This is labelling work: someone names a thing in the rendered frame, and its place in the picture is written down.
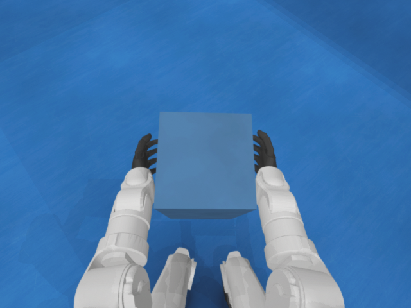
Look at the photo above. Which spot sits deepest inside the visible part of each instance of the left robot thigh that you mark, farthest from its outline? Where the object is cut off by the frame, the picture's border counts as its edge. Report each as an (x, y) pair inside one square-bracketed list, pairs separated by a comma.
[(176, 278)]

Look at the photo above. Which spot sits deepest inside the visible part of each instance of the right robot hand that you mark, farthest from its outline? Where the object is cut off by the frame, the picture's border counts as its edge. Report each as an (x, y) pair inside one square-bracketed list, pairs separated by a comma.
[(266, 155)]

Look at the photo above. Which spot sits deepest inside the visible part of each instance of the left robot hand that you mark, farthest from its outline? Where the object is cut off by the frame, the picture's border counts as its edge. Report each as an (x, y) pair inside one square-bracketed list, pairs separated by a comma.
[(141, 154)]

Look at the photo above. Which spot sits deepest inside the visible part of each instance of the robot left shin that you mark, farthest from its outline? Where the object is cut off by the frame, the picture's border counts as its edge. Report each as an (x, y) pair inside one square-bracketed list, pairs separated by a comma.
[(181, 250)]

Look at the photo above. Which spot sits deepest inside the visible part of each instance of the carton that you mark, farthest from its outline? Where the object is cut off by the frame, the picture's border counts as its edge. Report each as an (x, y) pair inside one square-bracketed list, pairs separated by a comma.
[(205, 165)]

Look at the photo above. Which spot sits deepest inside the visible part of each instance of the robot right forearm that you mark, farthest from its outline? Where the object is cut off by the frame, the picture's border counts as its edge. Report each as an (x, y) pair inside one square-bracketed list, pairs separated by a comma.
[(286, 241)]

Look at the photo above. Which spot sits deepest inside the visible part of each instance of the right robot upper arm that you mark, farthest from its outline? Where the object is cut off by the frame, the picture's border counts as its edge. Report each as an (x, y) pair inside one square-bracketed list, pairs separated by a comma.
[(293, 287)]

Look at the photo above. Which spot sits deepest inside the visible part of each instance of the left robot upper arm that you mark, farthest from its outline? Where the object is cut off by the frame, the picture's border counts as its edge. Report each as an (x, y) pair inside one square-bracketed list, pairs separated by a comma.
[(119, 286)]

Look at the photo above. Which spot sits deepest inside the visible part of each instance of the robot left forearm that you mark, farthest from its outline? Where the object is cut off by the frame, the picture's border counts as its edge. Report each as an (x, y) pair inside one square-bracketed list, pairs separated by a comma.
[(125, 240)]

